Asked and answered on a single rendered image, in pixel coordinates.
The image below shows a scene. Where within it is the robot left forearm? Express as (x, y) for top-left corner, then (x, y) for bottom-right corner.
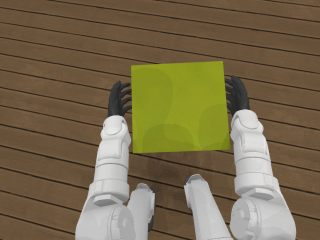
(75, 115), (131, 240)

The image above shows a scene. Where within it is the robot left thigh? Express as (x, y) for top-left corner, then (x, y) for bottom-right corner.
(127, 188), (155, 240)

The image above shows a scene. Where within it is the robot right hand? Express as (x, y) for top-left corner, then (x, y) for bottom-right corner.
(224, 75), (250, 117)

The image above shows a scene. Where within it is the robot left hand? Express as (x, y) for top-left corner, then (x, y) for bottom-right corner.
(107, 80), (132, 118)

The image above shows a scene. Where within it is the robot right forearm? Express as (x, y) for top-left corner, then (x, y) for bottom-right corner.
(230, 109), (296, 237)

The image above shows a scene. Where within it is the robot left shin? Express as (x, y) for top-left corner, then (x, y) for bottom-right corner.
(131, 183), (152, 223)

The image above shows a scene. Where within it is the robot right upper arm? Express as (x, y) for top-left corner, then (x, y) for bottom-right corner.
(229, 196), (296, 240)

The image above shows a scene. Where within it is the carton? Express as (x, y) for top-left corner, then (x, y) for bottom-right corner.
(131, 61), (231, 154)

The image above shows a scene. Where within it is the robot left upper arm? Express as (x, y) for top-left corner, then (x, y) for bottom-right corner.
(75, 203), (136, 240)

